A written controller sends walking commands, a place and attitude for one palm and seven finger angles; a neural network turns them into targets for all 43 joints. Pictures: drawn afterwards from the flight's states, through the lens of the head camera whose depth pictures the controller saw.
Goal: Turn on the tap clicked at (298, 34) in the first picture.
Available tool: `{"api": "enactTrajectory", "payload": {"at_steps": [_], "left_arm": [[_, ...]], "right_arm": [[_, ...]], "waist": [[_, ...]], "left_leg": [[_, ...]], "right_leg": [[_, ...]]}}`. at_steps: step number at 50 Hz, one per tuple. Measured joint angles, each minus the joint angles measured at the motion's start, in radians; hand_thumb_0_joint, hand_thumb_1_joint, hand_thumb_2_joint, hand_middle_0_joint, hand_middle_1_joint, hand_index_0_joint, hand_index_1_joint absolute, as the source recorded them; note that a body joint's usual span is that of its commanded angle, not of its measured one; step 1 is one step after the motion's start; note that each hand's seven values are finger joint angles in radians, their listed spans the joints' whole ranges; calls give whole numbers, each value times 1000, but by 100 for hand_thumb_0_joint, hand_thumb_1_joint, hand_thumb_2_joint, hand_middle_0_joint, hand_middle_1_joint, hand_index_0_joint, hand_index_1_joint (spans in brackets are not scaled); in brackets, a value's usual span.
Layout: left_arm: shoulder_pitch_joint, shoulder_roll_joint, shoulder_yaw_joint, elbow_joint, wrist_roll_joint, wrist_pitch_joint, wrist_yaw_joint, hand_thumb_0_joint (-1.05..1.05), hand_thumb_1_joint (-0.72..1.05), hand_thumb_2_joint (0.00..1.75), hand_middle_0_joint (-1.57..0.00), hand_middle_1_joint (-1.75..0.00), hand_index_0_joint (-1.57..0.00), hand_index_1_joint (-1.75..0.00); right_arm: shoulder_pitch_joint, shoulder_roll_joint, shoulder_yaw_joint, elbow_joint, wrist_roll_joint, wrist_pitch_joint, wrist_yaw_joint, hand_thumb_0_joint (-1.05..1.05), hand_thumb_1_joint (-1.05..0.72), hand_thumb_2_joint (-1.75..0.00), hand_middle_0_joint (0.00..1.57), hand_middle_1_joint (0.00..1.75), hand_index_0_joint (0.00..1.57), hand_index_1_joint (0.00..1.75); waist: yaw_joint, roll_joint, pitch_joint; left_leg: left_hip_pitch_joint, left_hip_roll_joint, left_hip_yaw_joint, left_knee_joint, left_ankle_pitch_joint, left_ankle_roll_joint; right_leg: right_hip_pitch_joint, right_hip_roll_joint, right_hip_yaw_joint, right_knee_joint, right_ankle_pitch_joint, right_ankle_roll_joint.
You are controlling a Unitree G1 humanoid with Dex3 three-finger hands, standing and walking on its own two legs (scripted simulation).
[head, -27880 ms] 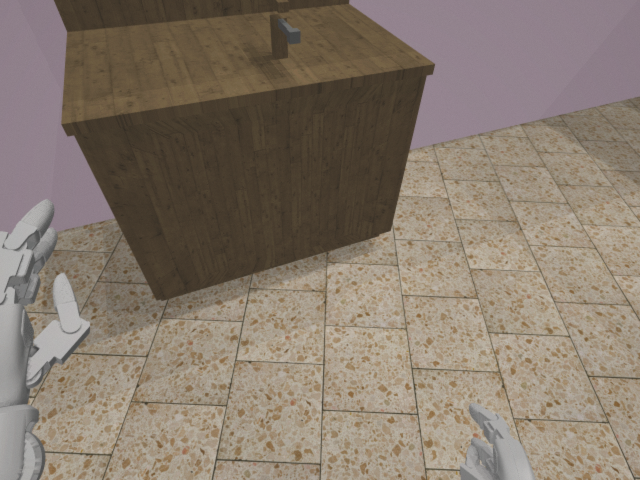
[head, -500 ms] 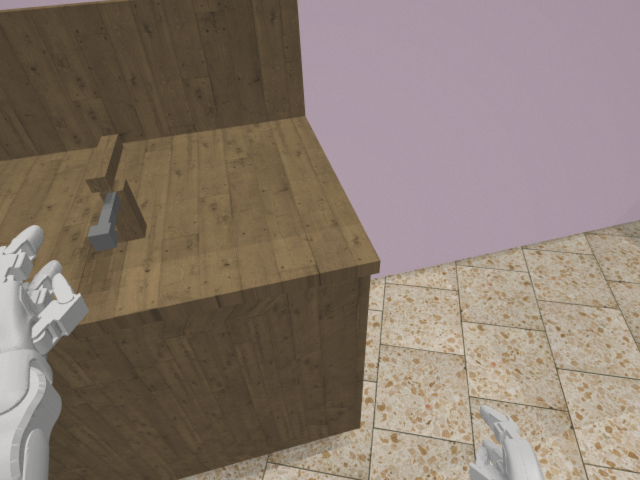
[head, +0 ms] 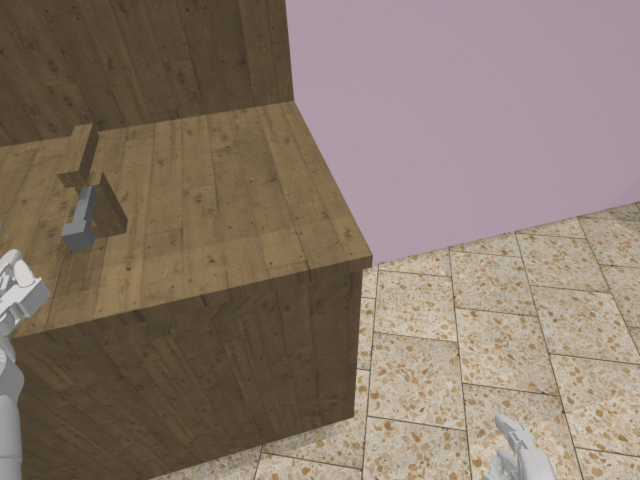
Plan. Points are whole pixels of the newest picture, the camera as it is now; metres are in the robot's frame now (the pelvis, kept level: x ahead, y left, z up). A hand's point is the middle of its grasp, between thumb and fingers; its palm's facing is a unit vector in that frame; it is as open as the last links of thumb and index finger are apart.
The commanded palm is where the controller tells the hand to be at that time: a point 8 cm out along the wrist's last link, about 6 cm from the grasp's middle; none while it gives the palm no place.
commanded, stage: reach beside the lever's end, fingers flat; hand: left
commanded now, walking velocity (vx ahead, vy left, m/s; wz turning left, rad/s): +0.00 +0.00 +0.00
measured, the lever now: (78, 235) +0.38 +0.36 +0.12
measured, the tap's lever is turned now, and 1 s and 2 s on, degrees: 0 0 2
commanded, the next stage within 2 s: push the lever round in 1.12 s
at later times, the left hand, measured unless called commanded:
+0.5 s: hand (47, 261) +0.33 +0.38 +0.13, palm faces +0.56 -0.83 -0.09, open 7.8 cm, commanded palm +0.27 +0.41 +0.13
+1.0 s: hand (63, 252) +0.35 +0.37 +0.12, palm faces +0.55 -0.83 -0.09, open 7.8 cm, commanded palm +0.29 +0.41 +0.12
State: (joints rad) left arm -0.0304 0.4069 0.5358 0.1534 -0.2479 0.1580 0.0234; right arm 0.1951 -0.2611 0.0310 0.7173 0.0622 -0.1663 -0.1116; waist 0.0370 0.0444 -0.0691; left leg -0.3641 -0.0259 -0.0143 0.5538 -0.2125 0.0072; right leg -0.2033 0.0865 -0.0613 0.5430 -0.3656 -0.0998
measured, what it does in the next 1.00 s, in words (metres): stands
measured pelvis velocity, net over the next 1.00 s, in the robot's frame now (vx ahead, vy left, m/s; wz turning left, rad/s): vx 0.00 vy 0.04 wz -0.01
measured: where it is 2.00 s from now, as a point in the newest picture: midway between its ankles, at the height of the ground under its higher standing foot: outside the picture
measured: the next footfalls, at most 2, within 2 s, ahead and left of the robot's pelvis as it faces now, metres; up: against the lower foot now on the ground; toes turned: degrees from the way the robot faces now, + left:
none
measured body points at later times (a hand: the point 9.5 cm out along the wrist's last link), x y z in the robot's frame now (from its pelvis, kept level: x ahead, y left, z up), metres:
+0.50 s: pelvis -0.01 +0.03 +0.00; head +0.00 +0.02 +0.45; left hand +0.29 +0.42 +0.13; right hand +0.12 -0.23 -0.10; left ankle +0.05 +0.12 -0.73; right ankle -0.05 -0.04 -0.73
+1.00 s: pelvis +0.00 +0.04 +0.00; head +0.01 +0.04 +0.45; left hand +0.31 +0.41 +0.13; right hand +0.12 -0.21 -0.11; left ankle +0.05 +0.12 -0.73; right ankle -0.05 -0.04 -0.73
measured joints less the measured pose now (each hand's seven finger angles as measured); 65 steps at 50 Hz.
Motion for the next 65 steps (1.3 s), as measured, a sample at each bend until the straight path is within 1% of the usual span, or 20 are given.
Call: {"api": "enactTrajectory", "payload": {"at_steps": [4,8,14,18,21,25,28,32,36,38,41,45,48,52,57,62,65], "left_arm": [[-12,12,18,46,-1,-35,-17,1,90,89,-18,-22,-17,-22],[-44,20,24,99,5,-49,-24,1,90,89,-17,-21,-17,-21],[-119,18,4,160,34,-88,-7,2,90,90,-17,-20,-16,-20],[-176,26,-8,207,42,-122,-1,2,90,90,-16,-19,-16,-19],[-204,43,-6,250,43,-124,-4,1,90,89,-16,-18,-16,-18],[-218,66,9,305,52,-112,-5,1,90,89,-16,-17,-16,-17],[-220,66,14,318,66,-124,7,1,90,89,-16,-16,-15,-16],[-226,57,14,319,76,-168,17,2,90,89,-15,-16,-15,-15],[-249,45,-4,318,77,-197,17,2,90,89,-15,-15,-15,-15],[-264,43,-17,330,80,-199,14,1,90,90,-15,-15,-15,-15],[-282,38,-36,344,81,-183,15,1,90,90,-15,-15,-15,-15],[-267,21,-44,323,86,-177,32,1,90,89,-15,-15,-15,-15],[-238,10,-37,298,88,-185,47,2,91,90,-15,-15,-15,-15],[-213,18,-16,301,83,-178,52,2,90,90,-15,-15,-15,-15],[-218,39,4,322,86,-167,43,2,90,90,-15,-15,-15,-15],[-238,43,-8,323,81,-194,22,2,90,90,-15,-15,-15,-15],[-264,52,-15,359,71,-198,0,2,90,90,-15,-15,-15,-15]], "right_arm": [[24,-6,-4,0,1,2,6,1,-91,-90,20,30,20,30],[42,-12,-8,4,5,2,6,1,-91,-90,20,30,20,30],[45,-19,-10,15,-1,-6,0,1,-91,-90,20,30,20,30],[41,-12,-5,20,-7,-6,0,1,-91,-90,20,30,20,30],[47,-4,-1,14,-7,0,5,1,-91,-90,20,30,20,30],[63,0,1,-2,-7,14,13,1,-91,-90,21,30,21,30],[77,-6,-2,-10,-11,20,19,1,-91,-90,21,30,21,30],[86,-13,-7,-4,-18,28,25,1,-91,-90,21,30,21,30],[87,-14,-11,9,-19,33,25,1,-91,-90,21,30,21,30],[84,-14,-10,13,-18,37,23,1,-91,-90,21,30,21,30],[78,-12,-10,11,-15,40,21,1,-91,-90,21,30,21,30],[72,-6,-11,-2,-20,44,28,1,-91,-90,21,30,21,30],[71,-2,-12,-12,-23,49,35,1,-91,-90,21,30,21,30],[72,3,-8,-21,-19,62,38,1,-91,-90,21,30,21,30],[69,-2,-5,-20,-15,71,32,1,-91,-90,21,30,21,30],[62,-13,-10,-7,-13,68,25,1,-91,-90,21,30,21,30],[55,-16,-9,1,-7,69,20,1,-91,-90,21,30,21,30]], "waist": [[-6,-1,-6],[-8,-4,1],[-15,1,24],[-26,-2,26],[-37,-7,16],[-49,-11,4],[-51,-8,4],[-49,-8,12],[-43,-11,18],[-44,-11,18],[-47,-11,18],[-53,-10,12],[-55,-9,5],[-53,-11,-1],[-43,-12,9],[-33,-6,18],[-35,-5,15]], "left_leg": [[-14,-2,2,12,-6,5],[-29,-5,0,25,-8,11],[-57,-9,-4,42,-4,22],[-75,-12,-1,44,1,29],[-83,-12,6,42,2,33],[-87,-11,15,43,-3,39],[-90,-12,17,49,-8,43],[-97,-18,16,57,-12,50],[-102,-25,12,59,-11,53],[-103,-28,11,57,-10,55],[-103,-31,11,51,-6,57],[-94,-29,20,38,-4,56],[-84,-26,26,33,-7,55],[-74,-21,26,36,-13,51],[-77,-19,13,46,-17,44],[-88,-18,-1,56,-16,37],[-97,-16,-5,58,-14,34]], "right_leg": [[-13,-2,2,10,-5,4],[-24,-5,-2,18,-6,8],[-47,-9,-9,28,-1,17],[-67,-13,-7,34,2,23],[-77,-14,0,33,5,28],[-81,-14,10,29,6,34],[-80,-15,11,28,5,38],[-85,-21,9,34,0,44],[-89,-27,4,38,-3,49],[-90,-30,3,38,-3,51],[-92,-33,3,36,-2,53],[-87,-33,12,26,3,54],[-79,-30,20,20,3,52],[-68,-26,22,19,-1,47],[-64,-20,9,23,-5,39],[-71,-17,-5,29,-7,32],[-81,-15,-10,34,-8,28]]}}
